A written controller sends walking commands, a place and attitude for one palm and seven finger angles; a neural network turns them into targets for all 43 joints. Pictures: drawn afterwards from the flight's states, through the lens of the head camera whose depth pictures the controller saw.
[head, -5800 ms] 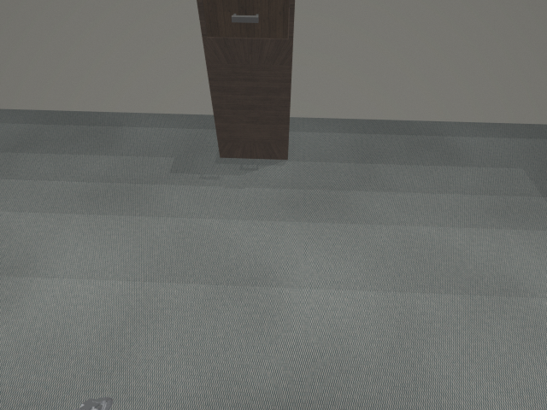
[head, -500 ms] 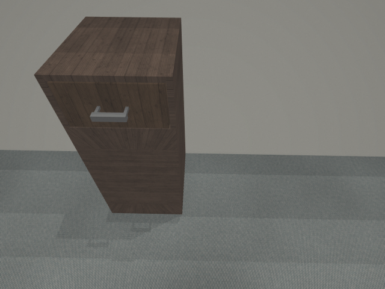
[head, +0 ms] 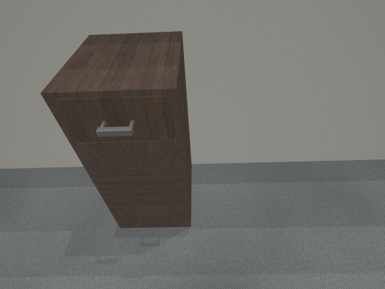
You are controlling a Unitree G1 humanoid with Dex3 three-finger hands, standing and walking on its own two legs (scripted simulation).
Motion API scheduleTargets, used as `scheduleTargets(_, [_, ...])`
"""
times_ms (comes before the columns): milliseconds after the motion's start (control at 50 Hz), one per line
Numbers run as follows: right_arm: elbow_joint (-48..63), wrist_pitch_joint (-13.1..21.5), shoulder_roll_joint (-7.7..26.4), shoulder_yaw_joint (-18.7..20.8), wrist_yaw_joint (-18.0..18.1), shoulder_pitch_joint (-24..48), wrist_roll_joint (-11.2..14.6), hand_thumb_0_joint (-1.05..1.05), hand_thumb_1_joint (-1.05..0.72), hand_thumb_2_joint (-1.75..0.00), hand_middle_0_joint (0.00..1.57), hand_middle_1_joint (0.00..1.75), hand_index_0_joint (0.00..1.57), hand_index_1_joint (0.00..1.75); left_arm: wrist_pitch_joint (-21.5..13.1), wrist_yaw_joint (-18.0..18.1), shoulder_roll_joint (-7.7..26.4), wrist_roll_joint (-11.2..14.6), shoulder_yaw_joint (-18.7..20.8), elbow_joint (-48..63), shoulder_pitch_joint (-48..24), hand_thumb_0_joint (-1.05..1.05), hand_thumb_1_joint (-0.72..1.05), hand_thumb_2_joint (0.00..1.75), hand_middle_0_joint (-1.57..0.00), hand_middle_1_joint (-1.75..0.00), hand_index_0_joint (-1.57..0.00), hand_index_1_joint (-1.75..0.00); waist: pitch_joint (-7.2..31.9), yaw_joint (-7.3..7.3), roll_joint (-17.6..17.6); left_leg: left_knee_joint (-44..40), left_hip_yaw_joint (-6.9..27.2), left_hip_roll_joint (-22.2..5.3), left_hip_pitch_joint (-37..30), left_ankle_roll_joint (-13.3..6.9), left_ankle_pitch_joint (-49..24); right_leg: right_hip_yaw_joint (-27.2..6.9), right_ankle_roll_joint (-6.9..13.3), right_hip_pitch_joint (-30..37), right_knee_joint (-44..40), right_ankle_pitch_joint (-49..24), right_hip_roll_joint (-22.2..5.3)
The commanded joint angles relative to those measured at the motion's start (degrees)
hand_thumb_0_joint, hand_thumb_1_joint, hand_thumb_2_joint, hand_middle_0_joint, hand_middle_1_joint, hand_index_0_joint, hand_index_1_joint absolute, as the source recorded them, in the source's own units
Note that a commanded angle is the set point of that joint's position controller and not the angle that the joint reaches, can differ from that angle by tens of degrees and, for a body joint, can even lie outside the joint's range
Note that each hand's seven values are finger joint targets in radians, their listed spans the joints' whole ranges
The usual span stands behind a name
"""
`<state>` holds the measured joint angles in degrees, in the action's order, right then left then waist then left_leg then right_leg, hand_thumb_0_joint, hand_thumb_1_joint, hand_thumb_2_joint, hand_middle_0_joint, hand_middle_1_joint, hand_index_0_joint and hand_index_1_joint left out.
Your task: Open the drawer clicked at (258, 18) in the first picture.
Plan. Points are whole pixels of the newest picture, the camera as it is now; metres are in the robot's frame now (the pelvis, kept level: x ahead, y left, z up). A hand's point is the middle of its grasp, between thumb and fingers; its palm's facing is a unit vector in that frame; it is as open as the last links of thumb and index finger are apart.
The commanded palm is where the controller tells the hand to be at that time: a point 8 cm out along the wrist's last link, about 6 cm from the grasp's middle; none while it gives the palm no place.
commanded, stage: look again from close up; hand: left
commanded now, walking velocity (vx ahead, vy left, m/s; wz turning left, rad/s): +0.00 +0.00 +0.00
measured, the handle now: (116, 127) +0.58 +0.28 +0.00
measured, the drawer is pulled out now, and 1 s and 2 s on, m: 0.00 0.00 0.00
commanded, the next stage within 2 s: shuffle to correct the standing spot in 0.24 s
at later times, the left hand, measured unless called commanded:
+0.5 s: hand out of the picture +0.00 +0.16 -0.17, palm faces +0.05 -0.98 -0.20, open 7.3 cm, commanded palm none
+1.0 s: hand out of the picture +0.05 +0.20 -0.19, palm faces +0.10 -0.98 -0.18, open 7.3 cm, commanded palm none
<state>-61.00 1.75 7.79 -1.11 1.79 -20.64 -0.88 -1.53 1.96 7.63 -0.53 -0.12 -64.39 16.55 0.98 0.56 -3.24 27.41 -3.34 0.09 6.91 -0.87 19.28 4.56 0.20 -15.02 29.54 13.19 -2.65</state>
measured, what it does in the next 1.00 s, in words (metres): steps on the spot: left foot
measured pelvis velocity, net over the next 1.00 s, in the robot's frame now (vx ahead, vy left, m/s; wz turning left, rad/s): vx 0.05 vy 0.03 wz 0.02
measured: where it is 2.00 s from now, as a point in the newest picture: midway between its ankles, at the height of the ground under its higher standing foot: outside the picture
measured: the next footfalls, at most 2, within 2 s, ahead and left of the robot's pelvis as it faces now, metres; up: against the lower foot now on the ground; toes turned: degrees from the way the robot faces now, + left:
left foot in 0.94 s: +0.06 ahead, +0.13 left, +0.00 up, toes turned +2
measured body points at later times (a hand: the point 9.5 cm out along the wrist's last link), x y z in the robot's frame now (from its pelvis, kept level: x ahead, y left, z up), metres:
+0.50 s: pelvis +0.01 -0.01 +0.00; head +0.01 -0.02 +0.45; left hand +0.00 +0.21 -0.15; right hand -0.02 -0.23 -0.17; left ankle -0.05 +0.11 -0.74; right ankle +0.03 -0.12 -0.74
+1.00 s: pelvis +0.05 +0.03 -0.01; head +0.07 +0.04 +0.44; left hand +0.05 +0.25 -0.17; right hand +0.05 -0.18 -0.17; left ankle +0.04 +0.14 -0.74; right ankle +0.03 -0.10 -0.74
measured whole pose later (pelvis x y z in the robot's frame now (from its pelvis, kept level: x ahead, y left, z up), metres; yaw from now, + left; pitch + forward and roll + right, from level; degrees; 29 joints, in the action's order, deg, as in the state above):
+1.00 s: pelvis +0.05 +0.03 -0.01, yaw +1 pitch -1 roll +0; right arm -62.1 0.9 6.7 -0.1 2.0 -17.9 -1.3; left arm 0.5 2.1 7.4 -0.9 2.4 -61.4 16.5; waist -2.8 -0.8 0.6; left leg 35.1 -4.4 -0.6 14.0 -1.4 19.3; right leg 4.6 -0.6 -14.1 36.6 21.4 -4.7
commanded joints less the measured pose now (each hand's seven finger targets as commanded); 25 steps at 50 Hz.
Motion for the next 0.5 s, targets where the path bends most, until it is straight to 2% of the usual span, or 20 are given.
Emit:
scheduleTargets(0, [0.57,0.89,5.77,1.2,0.23,-3.71,-0.06,0.0,-0.9,-0.9,0.2,0.3,0.2,0.3,-0.39,0.22,5.39,0.12,0.7,2.21,2.45,0.0,0.9,0.9,-0.2,-0.3,-0.2,-0.3,-6.45,-0.44,3.33,-8.83,5.92,-6.2,8.37,-1.25,-12.98,-4.81,2.32,5.01,-3.6,-8.89,-3.5])
scheduleTargets(80, [-0.12,0.78,5.67,1.05,0.21,-3.28,-0.02,0.0,-0.9,-0.9,0.2,0.3,0.2,0.3,-0.26,0.28,5.82,0.09,0.93,2.72,1.71,0.0,0.9,0.9,-0.2,-0.3,-0.2,-0.3,-6.23,-0.43,4.49,-9.14,5.64,-6.11,7.9,-1.17,-13.11,-4.52,2.12,6.13,-3.88,-9.62,-3.7])
scheduleTargets(180, [-1.12,0.74,5.74,0.92,0.26,-2.6,-0.12,0.0,-0.9,-0.9,0.2,0.3,0.2,0.3,-0.22,0.24,5.89,0.14,1.04,2.69,1.43,0.0,0.9,0.9,-0.2,-0.3,-0.2,-0.3,-5.06,-0.53,2.93,-9.21,5.14,-6.04,6.34,-1.0,-14.55,-4.7,2.17,7.06,-3.92,-11.56,-3.83])
scheduleTargets(200, [-1.3,0.74,5.72,0.89,0.26,-2.32,-0.09,0.0,-0.9,-0.9,0.2,0.3,0.2,0.3,-0.29,0.22,5.98,0.14,1.09,2.62,1.59,0.0,0.9,0.9,-0.2,-0.3,-0.2,-0.3,-4.48,-0.56,3.49,-8.95,5.02,-5.96,5.9,-0.97,-14.94,-4.93,2.2,7.35,-4.03,-12.57,-3.97])
scheduleTargets(320, [-2.22,0.39,5.67,0.78,0.27,-1.77,-0.05,0.0,-0.9,-0.9,0.2,0.3,0.2,0.3,-0.25,0.08,6.2,0.12,0.95,2.02,1.8,0.0,0.9,0.9,-0.2,-0.3,-0.2,-0.3,-4.96,-0.44,2.93,-9.08,4.5,-5.9,5.48,-0.68,-12.38,-5.37,2.29,6.98,-5.23,-12.05,-4.21])
scheduleTargets(360, [-2.69,0.06,5.7,0.75,0.16,-2.35,-0.14,0.0,-0.9,-0.9,0.2,0.3,0.2,0.3,-0.28,-0.02,6.52,-0.04,1.13,1.89,2.38,0.0,0.9,0.9,-0.2,-0.3,-0.2,-0.3,-4.44,-0.66,2.93,-8.17,3.72,-5.2,5.88,-0.74,-6.42,-6.19,2.9,7.21,-5.64,-6.5,-4.68])
scheduleTargets(380, [-2.65,-0.31,5.78,0.77,0.04,-2.62,-0.21,0.0,-0.9,-0.9,0.2,0.3,0.2,0.3,-0.17,-0.03,6.74,-0.21,1.28,1.97,2.23,0.0,0.9,0.9,-0.2,-0.3,-0.2,-0.3,-5.44,-0.56,4.17,-7.54,3.56,-4.79,6.7,-0.77,-3.0,-6.76,3.18,6.27,-6.05,-1.53,-4.69])
scheduleTargets(420, [-2.25,-0.79,5.35,0.83,-0.26,-2.83,-0.41,0.0,-0.9,-0.9,0.2,0.3,0.2,0.3,0.03,-0.22,7.51,-0.45,1.77,2.4,2.75,0.0,0.9,0.9,-0.2,-0.3,-0.2,-0.3,-7.62,-0.89,4.92,-5.45,2.49,-3.39,9.17,-0.81,2.15,-9.65,4.23,4.17,-8.26,8.39,-5.86])
scheduleTargets(440, [-1.92,-1.0,5.19,0.8,-0.38,-2.9,-0.46,0.0,-0.9,-0.9,0.2,0.3,0.2,0.3,0.05,-0.31,8.14,-0.5,2.09,2.61,3.36,0.0,0.9,0.9,-0.2,-0.3,-0.2,-0.3,-8.22,-1.09,6.52,-3.52,1.69,-2.58,10.34,-0.73,3.58,-11.66,4.96,3.49,-9.85,12.5,-6.84])
scheduleTargets(480, [-1.32,-1.27,4.88,1.0,-0.51,-3.48,-0.57,0.0,-0.9,-0.9,0.2,0.3,0.2,0.3,0.19,-0.26,9.24,-0.63,2.92,2.94,4.57,0.0,0.9,0.9,-0.2,-0.3,-0.2,-0.3,-8.31,-1.11,8.35,0.87,0.36,-1.32,11.58,-0.5,4.83,-15.05,6.62,2.85,-12.87,18.1,-9.42])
